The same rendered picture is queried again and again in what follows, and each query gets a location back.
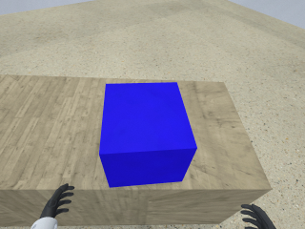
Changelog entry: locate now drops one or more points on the robot left forearm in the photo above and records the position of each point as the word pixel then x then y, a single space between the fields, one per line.
pixel 45 223

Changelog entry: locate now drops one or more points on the pedestal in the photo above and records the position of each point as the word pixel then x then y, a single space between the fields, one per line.
pixel 50 132

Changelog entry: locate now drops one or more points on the left robot hand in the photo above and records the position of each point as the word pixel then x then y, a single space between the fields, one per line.
pixel 50 210

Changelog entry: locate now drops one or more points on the right robot hand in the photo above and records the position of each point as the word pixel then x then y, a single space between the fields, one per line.
pixel 261 220

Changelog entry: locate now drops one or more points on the carton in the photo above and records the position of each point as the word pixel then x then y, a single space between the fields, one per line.
pixel 146 136

